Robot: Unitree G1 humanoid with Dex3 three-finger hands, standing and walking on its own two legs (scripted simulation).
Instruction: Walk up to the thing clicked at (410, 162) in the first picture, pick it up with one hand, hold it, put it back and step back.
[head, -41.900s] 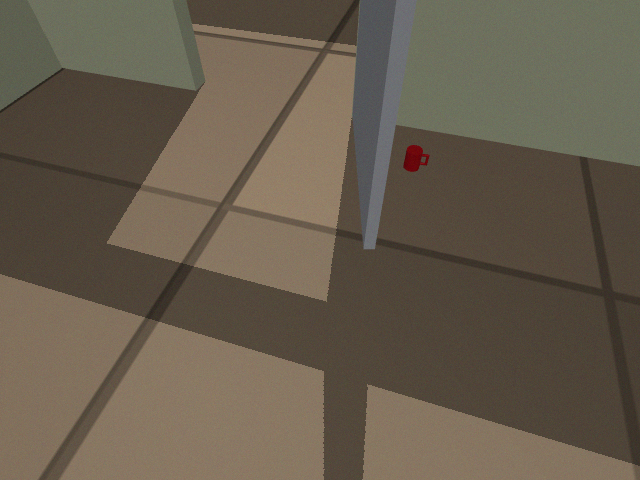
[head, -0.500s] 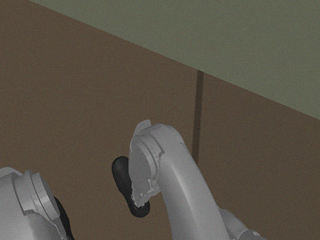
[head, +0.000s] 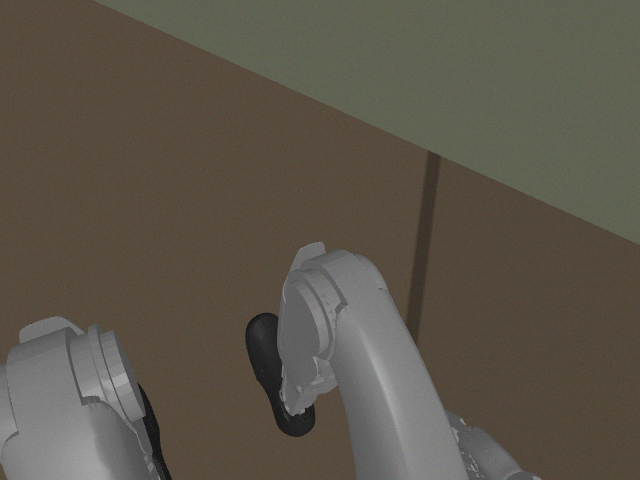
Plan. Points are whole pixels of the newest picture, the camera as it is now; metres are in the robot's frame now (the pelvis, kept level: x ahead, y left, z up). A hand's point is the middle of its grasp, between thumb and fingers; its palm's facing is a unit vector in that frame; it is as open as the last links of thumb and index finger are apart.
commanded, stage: settle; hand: left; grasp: from above
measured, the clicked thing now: out of the picture +0.49 +0.35 -0.24
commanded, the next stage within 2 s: lift in 0.66 s
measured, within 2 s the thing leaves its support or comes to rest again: neither
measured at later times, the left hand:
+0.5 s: hand out of the picture +0.46 +0.37 -0.12, palm faces -0.45 -0.09 -0.89, open 10.2 cm
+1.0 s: hand out of the picture +0.45 +0.36 -0.07, palm faces -0.47 -0.13 -0.87, open 10.2 cm
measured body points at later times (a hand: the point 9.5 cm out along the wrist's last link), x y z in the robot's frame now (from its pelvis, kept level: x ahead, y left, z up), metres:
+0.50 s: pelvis +0.00 +0.00 +0.03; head +0.25 +0.11 +0.39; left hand +0.48 +0.37 -0.07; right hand +0.08 -0.26 -0.06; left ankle +0.07 +0.12 -0.28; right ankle +0.11 -0.10 -0.28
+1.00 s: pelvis -0.01 +0.00 +0.06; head +0.23 +0.10 +0.44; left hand +0.47 +0.37 -0.02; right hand +0.06 -0.27 -0.03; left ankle +0.07 +0.12 -0.28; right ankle +0.11 -0.10 -0.28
